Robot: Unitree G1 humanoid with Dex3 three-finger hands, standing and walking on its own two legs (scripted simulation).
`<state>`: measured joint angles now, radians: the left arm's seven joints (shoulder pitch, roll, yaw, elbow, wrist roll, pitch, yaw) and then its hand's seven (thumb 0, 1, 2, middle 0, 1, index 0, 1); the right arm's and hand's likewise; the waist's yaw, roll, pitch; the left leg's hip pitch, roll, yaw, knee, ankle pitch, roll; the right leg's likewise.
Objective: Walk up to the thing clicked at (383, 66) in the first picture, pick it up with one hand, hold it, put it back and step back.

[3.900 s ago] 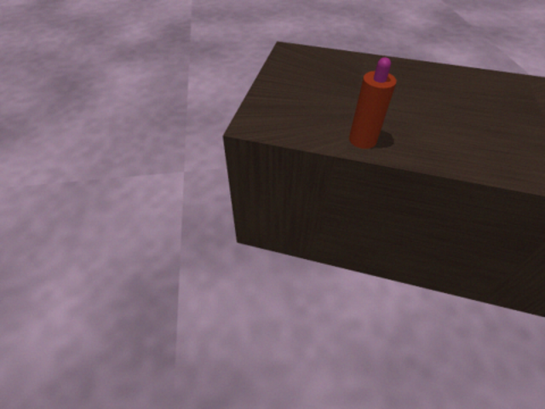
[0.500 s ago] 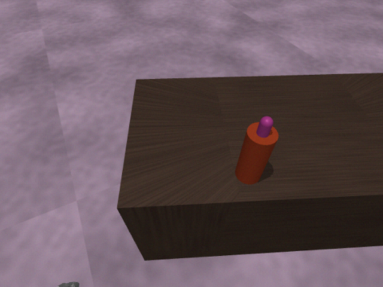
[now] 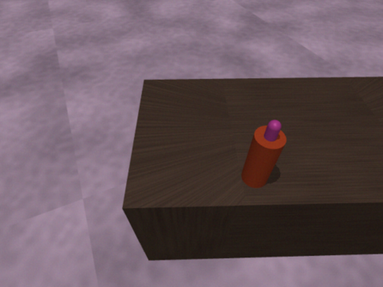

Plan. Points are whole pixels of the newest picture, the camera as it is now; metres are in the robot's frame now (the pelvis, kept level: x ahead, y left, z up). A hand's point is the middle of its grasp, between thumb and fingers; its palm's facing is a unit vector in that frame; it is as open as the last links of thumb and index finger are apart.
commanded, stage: stand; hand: right
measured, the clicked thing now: (263, 153) +0.47 -0.19 -0.06
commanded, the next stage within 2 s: none
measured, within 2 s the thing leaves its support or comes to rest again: neither
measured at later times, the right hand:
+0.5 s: hand out of the picture +0.09 -0.26 -0.16, palm faces -0.01 +0.95 -0.32, open 7.4 cm
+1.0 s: hand out of the picture +0.09 -0.27 -0.16, palm faces -0.02 +0.95 -0.33, open 7.4 cm
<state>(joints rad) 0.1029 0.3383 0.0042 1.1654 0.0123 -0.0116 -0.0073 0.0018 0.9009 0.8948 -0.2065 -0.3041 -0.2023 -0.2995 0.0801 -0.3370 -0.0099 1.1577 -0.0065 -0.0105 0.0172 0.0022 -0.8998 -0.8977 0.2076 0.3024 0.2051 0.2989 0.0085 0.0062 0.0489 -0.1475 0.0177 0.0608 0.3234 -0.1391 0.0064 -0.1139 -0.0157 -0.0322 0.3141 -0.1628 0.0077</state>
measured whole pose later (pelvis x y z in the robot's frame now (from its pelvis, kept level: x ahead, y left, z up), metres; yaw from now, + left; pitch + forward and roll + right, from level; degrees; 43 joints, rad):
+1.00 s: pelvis +0.02 -0.02 +0.00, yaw +0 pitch -2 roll +0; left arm 0.11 0.34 -0.01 1.14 0.01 -0.01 0.00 0.00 0.90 0.89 -0.21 -0.30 -0.20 -0.30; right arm 0.10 -0.34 0.00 1.15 -0.01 -0.01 0.01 0.00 -0.90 -0.90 0.21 0.30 0.20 0.30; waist 0.00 0.01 0.05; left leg -0.11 0.04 0.05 0.30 -0.16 -0.02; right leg -0.08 0.00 -0.04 0.31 -0.19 -0.02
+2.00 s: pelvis +0.03 -0.02 +0.00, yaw +0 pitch -2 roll +0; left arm 0.11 0.35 -0.01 1.13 0.01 -0.01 0.00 0.00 0.90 0.89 -0.21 -0.30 -0.20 -0.30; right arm 0.11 -0.34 0.00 1.13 -0.01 -0.01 0.00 0.00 -0.90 -0.90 0.21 0.30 0.20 0.30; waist 0.00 0.00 0.04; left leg -0.10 0.04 0.05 0.30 -0.17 -0.03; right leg -0.07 0.01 -0.04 0.30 -0.20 -0.02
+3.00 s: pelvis +0.01 -0.01 -0.04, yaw -1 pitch +8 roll +1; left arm 0.26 0.27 0.08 0.56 0.00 -0.12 0.09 -0.01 -0.50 0.05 -0.07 -0.07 -0.07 -0.07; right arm 0.20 -0.34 -0.21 0.58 0.03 0.15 0.07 -0.01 0.50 -0.04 0.05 0.05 0.06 0.05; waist 0.01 -0.01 -0.05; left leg -0.51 0.03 0.07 0.71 -0.34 -0.01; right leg -0.51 -0.02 -0.01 0.76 -0.39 -0.01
